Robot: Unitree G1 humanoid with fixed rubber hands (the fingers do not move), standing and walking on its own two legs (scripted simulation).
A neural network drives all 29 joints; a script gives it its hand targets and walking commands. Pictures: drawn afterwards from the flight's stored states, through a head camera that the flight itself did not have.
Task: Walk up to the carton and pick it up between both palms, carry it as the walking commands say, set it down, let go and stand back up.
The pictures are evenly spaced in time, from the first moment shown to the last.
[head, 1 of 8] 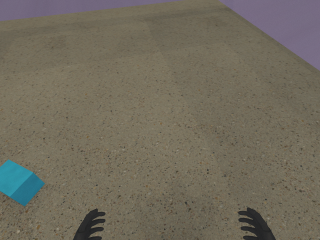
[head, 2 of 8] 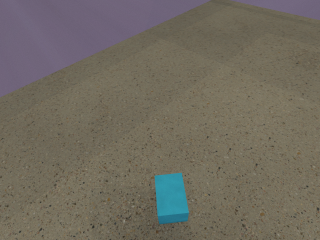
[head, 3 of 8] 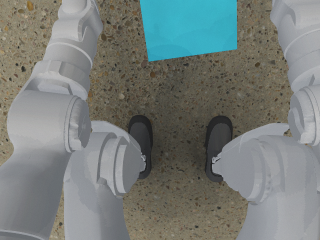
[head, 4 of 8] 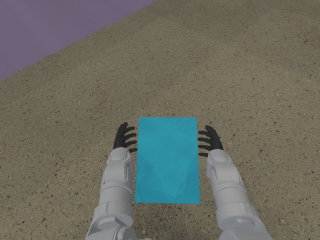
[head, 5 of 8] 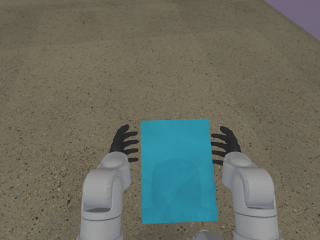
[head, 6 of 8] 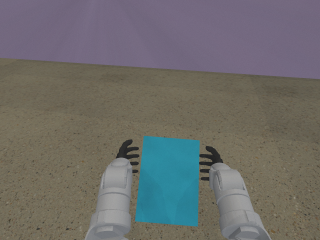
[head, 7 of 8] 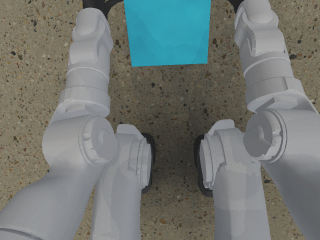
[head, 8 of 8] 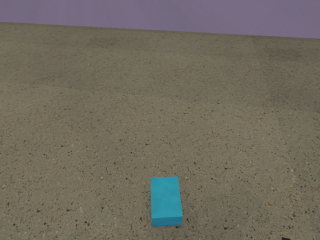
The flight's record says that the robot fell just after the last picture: no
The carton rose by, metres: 0.69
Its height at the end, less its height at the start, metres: +0.00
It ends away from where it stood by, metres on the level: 1.47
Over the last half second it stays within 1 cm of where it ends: yes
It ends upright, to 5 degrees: yes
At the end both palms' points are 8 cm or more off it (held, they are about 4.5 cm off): yes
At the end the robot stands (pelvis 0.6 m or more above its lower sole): yes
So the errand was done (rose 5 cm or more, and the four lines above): yes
